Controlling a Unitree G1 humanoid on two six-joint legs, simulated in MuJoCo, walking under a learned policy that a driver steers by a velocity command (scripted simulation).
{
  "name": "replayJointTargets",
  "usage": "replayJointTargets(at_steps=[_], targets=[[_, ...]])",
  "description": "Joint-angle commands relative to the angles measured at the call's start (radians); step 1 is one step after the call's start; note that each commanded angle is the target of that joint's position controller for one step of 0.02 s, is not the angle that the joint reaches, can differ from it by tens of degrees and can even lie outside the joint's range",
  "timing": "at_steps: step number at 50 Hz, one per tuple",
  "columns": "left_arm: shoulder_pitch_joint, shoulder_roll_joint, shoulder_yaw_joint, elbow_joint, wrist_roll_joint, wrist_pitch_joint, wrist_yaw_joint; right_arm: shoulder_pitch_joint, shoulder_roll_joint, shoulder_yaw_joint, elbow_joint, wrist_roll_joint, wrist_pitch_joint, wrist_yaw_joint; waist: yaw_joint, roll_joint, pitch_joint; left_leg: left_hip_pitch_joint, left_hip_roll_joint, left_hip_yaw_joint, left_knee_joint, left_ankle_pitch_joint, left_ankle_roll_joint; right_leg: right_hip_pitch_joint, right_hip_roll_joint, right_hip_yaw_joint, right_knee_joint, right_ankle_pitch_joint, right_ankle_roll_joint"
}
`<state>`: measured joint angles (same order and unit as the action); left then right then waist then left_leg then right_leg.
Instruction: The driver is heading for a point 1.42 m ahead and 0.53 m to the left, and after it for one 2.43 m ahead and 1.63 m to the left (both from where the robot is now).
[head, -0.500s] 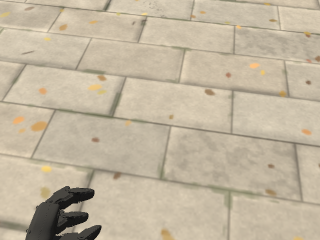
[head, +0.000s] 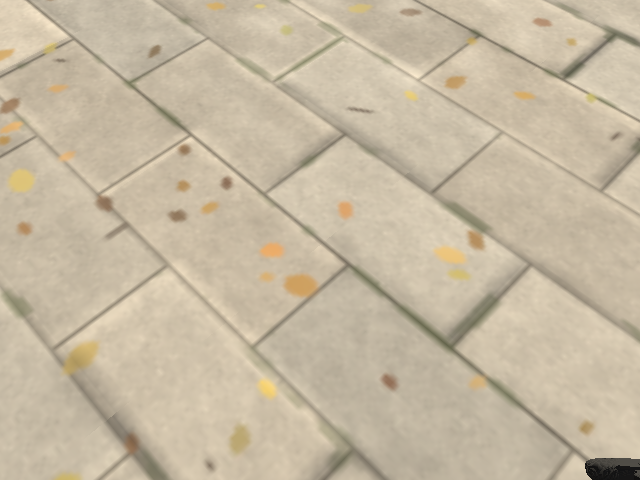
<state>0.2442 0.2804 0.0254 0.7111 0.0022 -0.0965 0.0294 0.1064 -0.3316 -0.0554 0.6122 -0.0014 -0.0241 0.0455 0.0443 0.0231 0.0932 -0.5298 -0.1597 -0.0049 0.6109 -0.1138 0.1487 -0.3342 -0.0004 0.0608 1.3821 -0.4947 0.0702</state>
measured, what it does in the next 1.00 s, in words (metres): walks ahead, turning left: right foot, then left foot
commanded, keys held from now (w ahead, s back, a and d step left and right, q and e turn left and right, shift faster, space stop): q+shift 0.68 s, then shift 0.08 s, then e+shift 0.24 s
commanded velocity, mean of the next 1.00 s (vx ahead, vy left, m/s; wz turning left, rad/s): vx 0.07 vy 0.00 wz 0.74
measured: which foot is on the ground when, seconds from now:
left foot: down 0.00-0.34, up 0.36-0.74, down 0.76-1.00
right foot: up 0.00-0.32, down 0.34-0.76, up 0.78-1.00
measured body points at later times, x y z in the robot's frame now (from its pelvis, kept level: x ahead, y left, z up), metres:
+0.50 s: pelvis +0.17 -0.08 +0.02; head +0.20 -0.06 +0.47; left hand +0.22 +0.24 -0.05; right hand +0.45 -0.27 -0.06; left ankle +0.09 +0.03 -0.62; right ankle +0.29 -0.15 -0.71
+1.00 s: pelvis +0.15 -0.04 +0.03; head +0.15 +0.00 +0.48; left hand +0.03 +0.24 -0.10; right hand +0.45 -0.09 -0.05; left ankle +0.08 +0.03 -0.71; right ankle +0.25 -0.14 -0.64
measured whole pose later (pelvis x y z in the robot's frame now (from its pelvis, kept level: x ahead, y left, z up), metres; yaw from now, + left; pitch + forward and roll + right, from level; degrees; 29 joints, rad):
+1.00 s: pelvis +0.15 -0.04 +0.03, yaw +42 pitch +1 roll -1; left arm 0.23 0.31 0.09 0.77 -0.02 0.05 0.02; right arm 0.13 -0.19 -0.03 0.67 -0.03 0.01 -0.04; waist 0.03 -0.06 0.01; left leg -0.24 0.02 0.09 0.49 -0.27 0.04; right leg -0.53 -0.04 0.00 1.07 -0.35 0.09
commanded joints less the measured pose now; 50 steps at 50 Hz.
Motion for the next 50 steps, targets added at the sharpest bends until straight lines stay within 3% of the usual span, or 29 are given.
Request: replayJointTargets(at_steps=[1, 2, 4, 6, 8, 12, 15, 16, 17, 18, 19, 20, 21, 23, 25, 28, 34, 35, 37, 38, 39, 40, 41, 42, 43, 44, 46, 47, 50], targets=[[0.048, 0.191, 0.047, -0.102, 0.010, -0.004, 0.015, 0.023, -0.150, -0.060, -0.109, 0.030, -0.019, -0.015, -0.008, -0.122, -0.281, 0.495, 0.320, -0.543, -0.259, 0.402, 0.230, -0.359, -0.035, 0.099, -0.001, 0.029, 0.005], [0.036, 0.196, 0.053, -0.109, 0.012, 0.011, 0.016, 0.012, -0.149, -0.063, -0.105, 0.020, -0.016, -0.020, 0.011, -0.095, -0.234, 0.386, 0.296, -0.504, -0.277, 0.466, 0.218, -0.313, -0.038, 0.094, -0.052, 0.031, 0.013], [-0.002, 0.156, 0.048, -0.123, 0.020, 0.021, 0.019, 0.026, -0.135, -0.064, -0.082, 0.021, -0.008, -0.038, 0.015, -0.068, -0.209, 0.267, 0.249, -0.440, -0.257, 0.579, 0.191, -0.273, -0.035, 0.081, -0.187, 0.050, 0.027], [-0.060, 0.109, 0.037, -0.145, 0.024, 0.027, 0.019, 0.036, -0.150, -0.072, -0.070, 0.024, 0.011, -0.061, 0.009, -0.053, -0.234, 0.212, 0.196, -0.409, -0.224, 0.619, 0.153, -0.237, 0.011, 0.059, -0.336, 0.135, 0.039], [-0.108, 0.093, 0.034, -0.155, 0.017, 0.036, 0.015, 0.026, -0.156, -0.077, -0.072, 0.034, 0.041, -0.082, 0.000, -0.008, -0.275, 0.196, 0.151, -0.401, -0.195, 0.534, 0.096, -0.183, 0.054, 0.054, -0.469, 0.256, 0.043], [-0.210, 0.097, 0.041, -0.174, 0.003, 0.043, 0.004, 0.036, -0.136, -0.075, -0.080, 0.038, 0.071, -0.099, -0.040, 0.084, -0.260, 0.209, 0.128, -0.477, -0.165, 0.282, 0.023, -0.119, 0.094, 0.089, -0.676, 0.352, 0.039], [-0.200, 0.127, 0.063, -0.162, -0.003, 0.031, -0.003, 0.030, -0.110, -0.071, -0.094, 0.032, 0.072, -0.097, -0.035, 0.142, -0.229, 0.255, 0.126, -0.567, -0.099, 0.145, -0.009, -0.027, 0.079, 0.130, -0.878, 0.373, 0.022], [-0.166, 0.128, 0.070, -0.146, -0.005, 0.025, -0.006, 0.016, -0.095, -0.067, -0.101, 0.035, 0.071, -0.094, -0.013, 0.131, -0.223, 0.232, 0.096, -0.556, -0.034, 0.038, -0.034, 0.064, 0.051, 0.118, -1.001, 0.483, -0.001], [-0.154, 0.144, 0.074, -0.143, 0.005, 0.027, -0.004, 0.090, -0.027, -0.048, -0.093, 0.030, 0.071, -0.086, -0.046, 0.009, -0.267, 0.133, 0.033, -0.471, 0.148, -0.341, -0.076, 0.239, -0.111, 0.202, -1.026, 0.594, -0.076], [-0.150, 0.189, 0.079, -0.169, 0.039, 0.043, 0.002, 0.168, -0.006, -0.038, -0.100, 0.026, 0.070, -0.085, -0.093, -0.196, -0.288, -0.071, -0.078, -0.302, 0.351, -0.622, -0.128, 0.386, -0.338, 0.434, -0.987, 0.856, -0.227], [-0.115, 0.184, 0.089, -0.159, 0.049, 0.051, 0.002, 0.212, -0.116, -0.063, -0.110, 0.023, 0.059, -0.070, -0.111, -0.311, -0.360, -0.121, 0.010, -0.250, 0.547, -0.577, -0.175, 0.362, -0.472, 0.628, -1.028, 0.749, -0.351], [-0.158, 0.129, 0.080, -0.180, 0.037, 0.054, 0.006, 0.172, -0.189, -0.084, -0.084, 0.028, 0.063, -0.066, -0.082, -0.232, -0.277, -0.144, 0.073, -0.203, 0.630, -0.474, -0.207, 0.290, -0.401, 0.524, -1.036, 0.611, -0.343], [-0.188, 0.092, 0.070, -0.185, 0.029, 0.065, 0.013, 0.146, -0.198, -0.091, -0.068, 0.031, 0.075, -0.069, -0.075, -0.164, -0.220, -0.155, 0.099, -0.179, 0.670, -0.387, -0.222, 0.224, -0.316, 0.386, -1.038, 0.472, -0.293], [-0.226, 0.097, 0.064, -0.192, 0.017, 0.084, 0.027, 0.150, -0.151, -0.080, -0.066, 0.030, 0.095, -0.075, -0.081, -0.123, -0.155, -0.140, 0.131, -0.106, 0.737, -0.294, -0.236, 0.110, -0.244, 0.235, -1.064, 0.424, -0.253], [-0.196, 0.112, 0.070, -0.172, 0.027, 0.090, 0.033, 0.115, -0.096, -0.063, -0.085, 0.032, 0.093, -0.075, -0.060, -0.142, -0.142, -0.132, 0.163, -0.040, 0.661, -0.249, -0.236, 0.107, -0.211, 0.125, -1.090, 0.473, -0.254], [-0.144, 0.134, 0.085, -0.140, 0.030, 0.096, 0.032, 0.057, -0.070, -0.053, -0.107, 0.032, 0.085, -0.070, -0.022, -0.173, -0.189, -0.134, 0.221, -0.023, 0.536, -0.248, -0.245, 0.209, -0.260, 0.073, -1.093, 0.516, -0.289], [-0.181, 0.182, 0.113, -0.111, 0.006, 0.095, 0.005, 0.064, -0.072, -0.060, -0.094, 0.028, 0.094, -0.045, -0.035, -0.210, -0.208, 0.091, 0.238, 0.049, 0.238, -0.222, -0.195, 0.167, -0.309, -0.070, -1.086, 0.454, -0.257], [-0.166, 0.183, 0.114, -0.101, -0.001, 0.093, 0.000, 0.064, -0.071, -0.061, -0.093, 0.026, 0.097, -0.040, -0.033, -0.207, -0.206, 0.127, 0.227, 0.057, 0.175, -0.228, -0.179, 0.164, -0.314, -0.073, -1.069, 0.448, -0.251], [-0.166, 0.172, 0.111, -0.083, -0.025, 0.093, -0.006, 0.128, -0.057, -0.068, -0.066, 0.021, 0.100, -0.035, -0.076, -0.181, -0.216, 0.267, 0.180, 0.088, -0.039, -0.148, -0.130, 0.134, -0.303, -0.109, -0.977, 0.443, -0.204], [-0.122, 0.135, 0.102, -0.059, -0.030, 0.095, -0.011, 0.193, -0.079, -0.080, -0.038, 0.020, 0.098, -0.041, -0.091, -0.124, -0.214, 0.404, 0.161, 0.058, -0.148, -0.068, -0.091, 0.041, -0.266, -0.155, -0.875, 0.392, -0.143], [-0.089, 0.073, 0.081, -0.065, -0.004, 0.097, -0.024, 0.233, -0.170, -0.100, -0.036, 0.019, 0.089, -0.054, -0.069, 0.149, -0.188, 0.565, 0.368, -0.251, -0.253, 0.207, -0.004, -0.212, -0.148, -0.252, -0.598, 0.085, -0.042], [-0.128, 0.072, 0.074, -0.118, 0.017, 0.092, -0.021, 0.175, -0.250, -0.105, -0.061, -0.019, 0.077, -0.062, -0.058, 0.335, -0.211, 0.524, 0.591, -0.466, -0.243, 0.388, 0.195, -0.419, -0.047, -0.190, -0.355, -0.179, 0.006], [-0.202, 0.124, 0.087, -0.112, 0.002, 0.093, -0.013, 0.173, -0.163, -0.081, -0.071, -0.041, 0.056, -0.059, -0.129, 0.200, -0.254, 0.459, 0.561, -0.392, -0.267, 0.329, 0.204, -0.379, -0.073, -0.081, -0.238, -0.148, -0.006], [-0.182, 0.117, 0.086, -0.091, -0.015, 0.099, -0.011, 0.124, -0.105, -0.055, -0.047, -0.042, 0.040, -0.058, -0.087, 0.163, -0.228, 0.414, 0.495, -0.284, -0.266, 0.248, 0.139, -0.347, -0.083, -0.057, -0.230, -0.072, -0.025], [-0.121, 0.094, 0.083, -0.044, -0.011, 0.108, -0.006, 0.065, -0.051, -0.038, -0.033, -0.028, 0.031, -0.059, -0.050, 0.129, -0.224, 0.403, 0.434, -0.198, -0.261, 0.172, 0.073, -0.317, -0.093, -0.050, -0.254, 0.002, -0.024], [-0.076, 0.092, 0.082, -0.011, -0.004, 0.119, -0.006, 0.025, -0.003, -0.019, -0.021, -0.018, 0.022, -0.061, -0.035, 0.144, -0.210, 0.368, 0.408, -0.126, -0.259, 0.197, 0.047, -0.266, -0.085, -0.043, -0.254, 0.083, -0.009], [-0.047, 0.111, 0.090, 0.004, -0.020, 0.129, -0.009, 0.001, 0.008, -0.011, -0.007, -0.035, 0.012, -0.072, -0.025, 0.145, -0.173, 0.301, 0.390, -0.041, -0.276, 0.212, 0.041, -0.189, -0.047, -0.026, -0.236, 0.153, 0.012], [-0.066, 0.127, 0.093, -0.013, -0.026, 0.131, -0.009, -0.012, -0.020, -0.018, -0.010, -0.038, 0.014, -0.081, -0.029, 0.140, -0.151, 0.319, 0.399, -0.033, -0.282, 0.194, 0.043, -0.214, -0.043, -0.034, -0.256, 0.165, 0.017], [-0.113, 0.114, 0.083, -0.054, -0.026, 0.139, -0.012, 0.020, -0.054, -0.033, 0.003, -0.029, 0.029, -0.103, -0.066, 0.106, -0.124, 0.416, 0.467, -0.063, -0.289, 0.149, 0.069, -0.293, -0.067, -0.044, -0.330, 0.141, 0.029]])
